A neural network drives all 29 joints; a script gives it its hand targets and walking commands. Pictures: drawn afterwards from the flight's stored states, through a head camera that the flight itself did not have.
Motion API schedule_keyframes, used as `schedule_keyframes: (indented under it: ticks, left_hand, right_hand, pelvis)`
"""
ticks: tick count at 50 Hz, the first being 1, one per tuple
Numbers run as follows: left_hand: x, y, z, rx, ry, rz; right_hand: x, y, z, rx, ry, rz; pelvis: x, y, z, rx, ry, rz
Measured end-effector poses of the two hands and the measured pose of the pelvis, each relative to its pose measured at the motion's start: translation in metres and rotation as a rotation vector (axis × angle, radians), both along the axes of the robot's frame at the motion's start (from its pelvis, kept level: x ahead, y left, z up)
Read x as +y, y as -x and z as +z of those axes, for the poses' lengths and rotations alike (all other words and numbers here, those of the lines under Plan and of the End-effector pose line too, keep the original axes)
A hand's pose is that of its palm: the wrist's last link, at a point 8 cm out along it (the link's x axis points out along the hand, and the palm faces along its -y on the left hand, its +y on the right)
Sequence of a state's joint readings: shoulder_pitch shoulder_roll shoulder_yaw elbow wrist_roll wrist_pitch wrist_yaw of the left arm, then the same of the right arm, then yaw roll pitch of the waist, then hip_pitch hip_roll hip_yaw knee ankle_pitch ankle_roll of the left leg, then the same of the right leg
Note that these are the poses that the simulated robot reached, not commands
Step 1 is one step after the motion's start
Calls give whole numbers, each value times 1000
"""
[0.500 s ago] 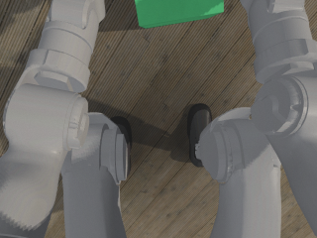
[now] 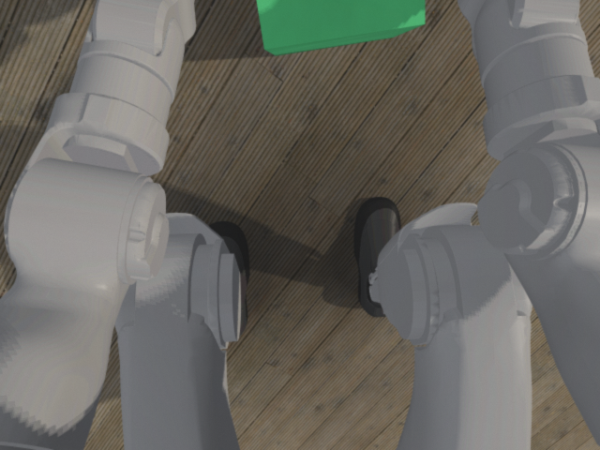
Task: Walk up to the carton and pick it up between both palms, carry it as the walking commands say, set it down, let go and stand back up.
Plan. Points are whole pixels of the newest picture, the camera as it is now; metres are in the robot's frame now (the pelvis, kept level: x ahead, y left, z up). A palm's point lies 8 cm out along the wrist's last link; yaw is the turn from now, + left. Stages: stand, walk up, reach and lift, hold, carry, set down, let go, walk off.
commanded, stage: set down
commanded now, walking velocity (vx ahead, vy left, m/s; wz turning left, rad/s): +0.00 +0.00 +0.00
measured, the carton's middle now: out of the picture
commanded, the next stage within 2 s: none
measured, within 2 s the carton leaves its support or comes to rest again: neither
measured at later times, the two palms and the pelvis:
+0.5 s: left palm out of the picture +0.54 +0.11 -0.22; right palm out of the picture +0.55 -0.15 -0.20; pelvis +0.00 +0.00 +0.00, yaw +0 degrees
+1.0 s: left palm out of the picture +0.55 +0.12 -0.22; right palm out of the picture +0.54 -0.18 -0.21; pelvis +0.00 +0.00 +0.00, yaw +0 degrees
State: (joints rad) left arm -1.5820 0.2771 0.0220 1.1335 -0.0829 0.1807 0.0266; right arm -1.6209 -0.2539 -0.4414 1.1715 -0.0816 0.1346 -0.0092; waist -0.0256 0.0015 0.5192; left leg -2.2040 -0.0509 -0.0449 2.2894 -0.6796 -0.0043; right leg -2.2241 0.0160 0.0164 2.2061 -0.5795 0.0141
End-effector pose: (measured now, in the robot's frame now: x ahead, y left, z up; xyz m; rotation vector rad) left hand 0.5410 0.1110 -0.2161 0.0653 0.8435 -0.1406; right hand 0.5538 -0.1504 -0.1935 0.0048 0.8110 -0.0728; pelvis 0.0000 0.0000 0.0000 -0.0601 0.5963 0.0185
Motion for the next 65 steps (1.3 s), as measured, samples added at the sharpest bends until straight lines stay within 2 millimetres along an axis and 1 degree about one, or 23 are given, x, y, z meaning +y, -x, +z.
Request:
schedule_keyframes:
  ticks: [33,36,38,42,50,55,61,65]
  left_hand:
    - [0,-1,-2,-13,4,-21]
    - [0,-1,-2,-17,9,-13]
    - [1,-2,-1,-27,6,0]
    - [4,-4,0,-48,-5,44]
    - [9,-6,1,-56,-1,104]
    - [8,-13,11,-102,2,123]
    - [5,-29,36,-197,8,140]
    - [3,-32,53,-221,-10,138]
  right_hand:
    - [-2,1,-3,-12,-11,-12]
    - [-3,4,-6,-12,-6,-17]
    - [-4,9,-11,12,-3,-20]
    - [-12,18,-19,49,37,-27]
    - [-34,17,-14,4,96,-75]
    - [-39,11,-6,-36,113,-87]
    - [-40,-3,13,-110,120,-89]
    - [-41,-7,27,-135,126,-94]
  pelvis:
    - [-1,-1,-4,-9,-1,1]
    - [-1,-1,-4,-9,-2,1]
    - [-1,-1,-4,-8,-2,1]
    - [-1,-2,-4,-7,-2,1]
    - [-2,-2,-4,-7,-3,1]
    - [-2,-1,-4,-9,-4,1]
    - [-5,1,-3,-16,-11,2]
    - [-8,3,2,-23,-20,2]
